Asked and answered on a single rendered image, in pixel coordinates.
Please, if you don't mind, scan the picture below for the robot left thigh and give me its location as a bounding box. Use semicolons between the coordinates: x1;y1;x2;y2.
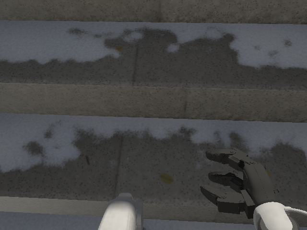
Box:
98;196;144;230

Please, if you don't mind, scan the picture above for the robot left shin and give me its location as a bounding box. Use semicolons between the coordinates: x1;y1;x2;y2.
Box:
106;193;133;207

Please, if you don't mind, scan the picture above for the right robot hand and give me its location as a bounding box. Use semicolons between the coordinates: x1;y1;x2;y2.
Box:
200;148;279;219

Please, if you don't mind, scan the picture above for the robot right forearm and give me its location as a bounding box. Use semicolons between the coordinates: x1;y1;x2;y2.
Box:
253;201;300;230

